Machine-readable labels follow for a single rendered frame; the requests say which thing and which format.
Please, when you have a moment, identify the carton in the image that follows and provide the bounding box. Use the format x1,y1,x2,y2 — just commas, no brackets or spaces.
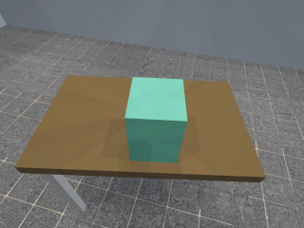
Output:
124,77,188,163

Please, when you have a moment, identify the table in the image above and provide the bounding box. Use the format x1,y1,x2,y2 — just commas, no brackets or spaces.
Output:
14,75,266,213

